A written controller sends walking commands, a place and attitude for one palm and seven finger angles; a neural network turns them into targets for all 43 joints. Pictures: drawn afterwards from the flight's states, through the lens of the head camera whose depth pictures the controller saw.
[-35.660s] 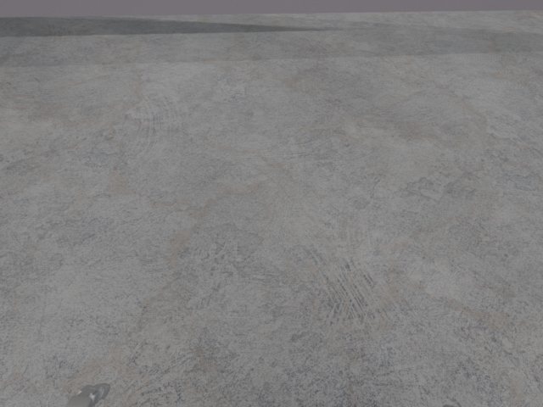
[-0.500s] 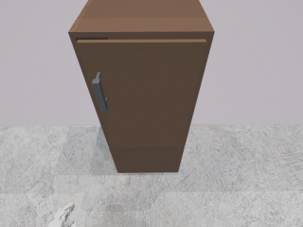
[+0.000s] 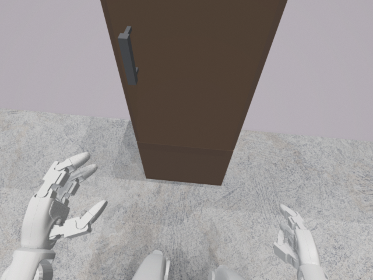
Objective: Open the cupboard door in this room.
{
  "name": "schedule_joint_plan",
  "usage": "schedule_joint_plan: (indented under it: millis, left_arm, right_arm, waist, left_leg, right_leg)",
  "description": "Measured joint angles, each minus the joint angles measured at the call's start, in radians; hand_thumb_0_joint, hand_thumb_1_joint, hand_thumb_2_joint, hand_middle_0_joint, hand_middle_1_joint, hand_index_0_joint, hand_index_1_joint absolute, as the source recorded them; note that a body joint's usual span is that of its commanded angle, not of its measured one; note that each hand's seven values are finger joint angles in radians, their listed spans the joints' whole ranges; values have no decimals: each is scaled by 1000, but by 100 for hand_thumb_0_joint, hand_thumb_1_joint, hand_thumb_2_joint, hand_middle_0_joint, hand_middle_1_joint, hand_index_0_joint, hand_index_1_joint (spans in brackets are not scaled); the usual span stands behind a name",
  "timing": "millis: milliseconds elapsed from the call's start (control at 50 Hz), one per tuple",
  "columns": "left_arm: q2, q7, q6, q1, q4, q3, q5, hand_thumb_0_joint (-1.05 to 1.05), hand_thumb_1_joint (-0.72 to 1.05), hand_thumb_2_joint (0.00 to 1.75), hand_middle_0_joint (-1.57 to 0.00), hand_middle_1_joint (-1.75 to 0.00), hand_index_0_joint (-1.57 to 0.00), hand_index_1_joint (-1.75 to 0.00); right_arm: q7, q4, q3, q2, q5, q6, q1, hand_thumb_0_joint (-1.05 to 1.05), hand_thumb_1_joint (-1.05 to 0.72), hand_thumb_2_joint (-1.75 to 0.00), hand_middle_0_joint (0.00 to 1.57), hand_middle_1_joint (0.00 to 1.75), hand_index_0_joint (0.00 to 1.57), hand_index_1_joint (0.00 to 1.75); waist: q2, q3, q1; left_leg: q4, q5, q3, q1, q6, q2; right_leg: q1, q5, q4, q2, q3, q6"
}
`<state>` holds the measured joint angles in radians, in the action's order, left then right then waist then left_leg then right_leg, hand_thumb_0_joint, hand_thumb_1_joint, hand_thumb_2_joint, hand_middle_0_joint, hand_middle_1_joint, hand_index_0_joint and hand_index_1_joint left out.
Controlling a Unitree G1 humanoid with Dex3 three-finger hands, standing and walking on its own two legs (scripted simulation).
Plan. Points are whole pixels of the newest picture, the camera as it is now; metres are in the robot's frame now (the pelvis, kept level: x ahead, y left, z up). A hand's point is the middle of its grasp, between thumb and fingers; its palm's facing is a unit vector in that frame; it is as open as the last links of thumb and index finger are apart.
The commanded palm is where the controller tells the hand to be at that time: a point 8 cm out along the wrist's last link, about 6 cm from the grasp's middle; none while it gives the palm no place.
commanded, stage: raise the hand with hooked fingers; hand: left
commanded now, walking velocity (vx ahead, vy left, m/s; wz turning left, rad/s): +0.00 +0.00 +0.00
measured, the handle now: (130, 56) +0.60 +0.22 +0.12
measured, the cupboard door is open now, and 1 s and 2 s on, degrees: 0 0 0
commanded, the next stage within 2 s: move the hooked fingers beside the handle in 1.48 s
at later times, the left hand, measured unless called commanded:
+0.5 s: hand (64, 173) +0.28 +0.27 +0.08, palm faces -0.01 -1.00 -0.04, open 12.7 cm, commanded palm +0.25 +0.33 +0.11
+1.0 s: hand (24, 130) +0.32 +0.33 +0.15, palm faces +0.05 -1.00 -0.05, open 14.0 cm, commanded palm +0.29 +0.38 +0.14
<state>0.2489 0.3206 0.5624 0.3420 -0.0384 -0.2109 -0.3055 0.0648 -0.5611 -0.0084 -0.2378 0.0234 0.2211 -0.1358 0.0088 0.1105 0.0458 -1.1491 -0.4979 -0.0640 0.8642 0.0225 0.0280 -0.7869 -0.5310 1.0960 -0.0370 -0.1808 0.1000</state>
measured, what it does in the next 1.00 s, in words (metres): rises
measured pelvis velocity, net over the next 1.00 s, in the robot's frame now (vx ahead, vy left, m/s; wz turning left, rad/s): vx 0.02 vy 0.06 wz -0.02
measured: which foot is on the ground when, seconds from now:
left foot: down 0.00-1.00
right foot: down 0.00-1.00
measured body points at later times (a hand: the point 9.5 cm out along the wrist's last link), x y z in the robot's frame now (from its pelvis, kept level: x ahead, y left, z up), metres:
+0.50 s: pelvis +0.02 +0.05 +0.04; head +0.07 +0.06 +0.48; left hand +0.27 +0.32 +0.09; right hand +0.16 -0.22 -0.04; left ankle +0.04 +0.13 -0.65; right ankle +0.02 -0.06 -0.65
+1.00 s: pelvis +0.02 +0.06 +0.06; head +0.06 +0.07 +0.51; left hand +0.31 +0.39 +0.15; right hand +0.18 -0.18 -0.02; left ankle +0.04 +0.13 -0.65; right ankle +0.02 -0.06 -0.65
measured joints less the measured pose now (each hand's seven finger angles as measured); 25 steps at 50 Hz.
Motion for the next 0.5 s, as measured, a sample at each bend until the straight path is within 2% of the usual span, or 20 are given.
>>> schedule_joint_plan:
  millis: [40, 80, 120, 160, 200, 260, 320, 360, 440, 500]
  left_arm:
    - [35, 50, -69, -77, -31, 10, -2, 1, 33, 66, -23, -66, -23, -67]
    - [65, 78, -179, -135, -81, 7, -9, 1, 29, 64, -24, -69, -24, -70]
    - [78, 68, -286, -159, -119, -10, -20, 1, 24, 62, -24, -72, -25, -73]
    - [70, 26, -345, -149, -131, -43, -35, 1, 19, 60, -25, -75, -25, -76]
    - [52, -25, -342, -119, -120, -81, -41, 1, 15, 58, -25, -78, -26, -79]
    - [32, -79, -265, -74, -89, -114, -26, 0, 8, 55, -26, -83, -26, -83]
    - [37, -72, -183, -64, -89, -113, -10, 0, 1, 52, -26, -87, -26, -88]
    - [44, -41, -158, -78, -112, -101, -12, 0, -4, 50, -26, -90, -26, -91]
    - [53, 18, -187, -126, -160, -78, -19, 0, -13, 46, -27, -96, -27, -97]
    - [61, 18, -219, -151, -157, -78, -15, 0, -20, 43, -28, -101, -28, -101]
  right_arm:
    - [8, -17, -29, 23, 11, -11, -17, 1, -91, -90, 20, 30, 20, 30]
    - [13, -22, -51, 42, 21, -29, -44, 2, -91, -90, 21, 30, 20, 30]
    - [15, -19, -60, 49, 24, -44, -79, 2, -91, -90, 21, 30, 20, 30]
    - [14, -18, -56, 49, 22, -49, -116, 2, -90, -90, 21, 30, 20, 30]
    - [10, -23, -42, 41, 18, -47, -152, 2, -90, -90, 21, 30, 20, 30]
    - [1, -39, -12, 16, 10, -32, -190, 2, -90, -90, 21, 30, 20, 30]
    - [-4, -57, 7, -19, 7, -16, -199, 2, -90, -90, 21, 30, 20, 30]
    - [-1, -65, 13, -40, 11, -6, -190, 2, -91, -90, 21, 30, 20, 30]
    - [15, -64, 14, -55, 21, 9, -155, 2, -91, -90, 21, 30, 20, 30]
    - [22, -49, 8, -47, 20, 20, -131, 2, -91, -90, 20, 30, 20, 30]
  waist:
    - [9, -7, -16]
    - [14, -16, -38]
    - [20, -22, -62]
    - [21, -21, -78]
    - [16, -15, -83]
    - [15, -10, -79]
    - [16, -9, -69]
    - [18, -14, -66]
    - [13, -27, -60]
    - [5, -29, -60]
  left_leg:
    - [13, 11, 3, -7, -1, 2]
    - [45, 26, 16, -30, -3, 4]
    - [88, 43, 31, -63, -6, 3]
    - [134, 58, 51, -97, -13, 3]
    - [172, 68, 71, -126, -20, 3]
    - [204, 74, 83, -150, -31, -2]
    - [204, 73, 83, -149, -44, -11]
    - [197, 70, 80, -143, -51, -16]
    - [201, 69, 81, -153, -64, -24]
    - [221, 72, 83, -181, -71, -27]
  right_leg:
    - [5, 12, -13, -2, 4, -4]
    - [22, 29, -40, -3, 16, -10]
    - [47, 48, -77, -3, 32, -16]
    - [71, 67, -116, -4, 53, -23]
    - [91, 81, -148, -4, 72, -29]
    - [113, 93, -180, -1, 85, -36]
    - [117, 92, -185, 8, 85, -46]
    - [116, 90, -183, 13, 82, -53]
    - [133, 95, -198, 19, 83, -65]
    - [163, 103, -224, 22, 86, -72]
